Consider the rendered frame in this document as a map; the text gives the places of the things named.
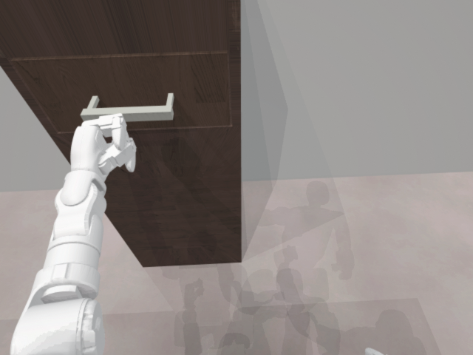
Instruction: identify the handle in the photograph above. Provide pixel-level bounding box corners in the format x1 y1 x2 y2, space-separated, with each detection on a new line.
81 93 174 122

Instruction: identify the cabinet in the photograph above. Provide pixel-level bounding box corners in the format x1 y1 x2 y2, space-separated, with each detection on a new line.
0 0 242 267

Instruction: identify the robot left upper arm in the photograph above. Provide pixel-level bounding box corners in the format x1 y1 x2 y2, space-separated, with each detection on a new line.
14 298 105 355

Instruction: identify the robot left hand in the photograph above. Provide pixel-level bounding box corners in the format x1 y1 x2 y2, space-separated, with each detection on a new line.
70 113 137 182

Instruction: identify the drawer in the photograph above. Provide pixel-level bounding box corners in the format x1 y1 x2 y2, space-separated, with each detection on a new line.
11 50 230 132

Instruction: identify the robot left forearm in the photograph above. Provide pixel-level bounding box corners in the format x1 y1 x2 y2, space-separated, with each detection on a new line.
10 170 106 355

